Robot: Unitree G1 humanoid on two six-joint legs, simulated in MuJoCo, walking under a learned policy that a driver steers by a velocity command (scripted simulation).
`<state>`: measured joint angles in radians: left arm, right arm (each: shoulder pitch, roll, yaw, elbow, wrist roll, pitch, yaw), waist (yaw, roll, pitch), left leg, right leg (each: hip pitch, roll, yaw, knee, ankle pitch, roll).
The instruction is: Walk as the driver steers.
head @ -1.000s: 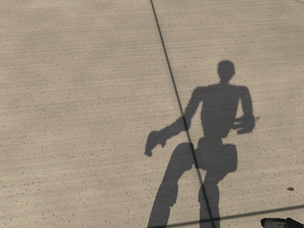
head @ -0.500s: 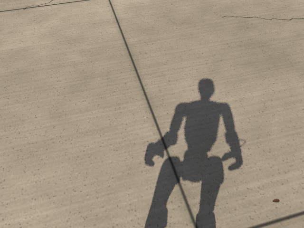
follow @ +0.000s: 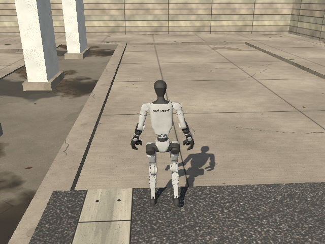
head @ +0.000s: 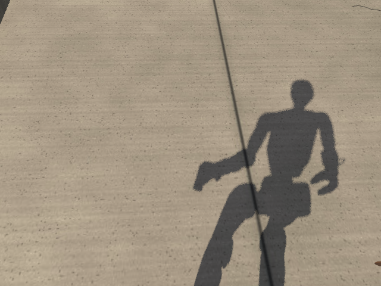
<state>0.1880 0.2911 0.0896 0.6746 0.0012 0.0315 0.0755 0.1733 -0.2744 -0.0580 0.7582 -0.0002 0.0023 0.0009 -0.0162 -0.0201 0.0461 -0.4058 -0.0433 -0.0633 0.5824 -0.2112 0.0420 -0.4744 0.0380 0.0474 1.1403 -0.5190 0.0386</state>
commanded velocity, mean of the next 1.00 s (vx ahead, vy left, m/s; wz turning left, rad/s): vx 0.00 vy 0.00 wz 0.25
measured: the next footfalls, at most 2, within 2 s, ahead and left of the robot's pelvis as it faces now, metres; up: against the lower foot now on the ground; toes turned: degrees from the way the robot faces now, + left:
right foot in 0.26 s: +0.06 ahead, -0.14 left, +0.00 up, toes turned +14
left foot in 0.60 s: -0.01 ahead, +0.10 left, +0.00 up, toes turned +11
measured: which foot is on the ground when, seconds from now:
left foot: down 0.00-0.26, up 0.28-0.58, down 0.60-1.00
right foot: up 0.00-0.24, down 0.26-1.00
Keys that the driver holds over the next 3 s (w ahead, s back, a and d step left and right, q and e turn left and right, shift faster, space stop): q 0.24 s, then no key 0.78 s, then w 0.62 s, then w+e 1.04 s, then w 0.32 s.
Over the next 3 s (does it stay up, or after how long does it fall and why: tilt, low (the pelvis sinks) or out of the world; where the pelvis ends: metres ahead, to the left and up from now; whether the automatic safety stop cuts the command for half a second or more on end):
stays up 1.00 0.19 -0.10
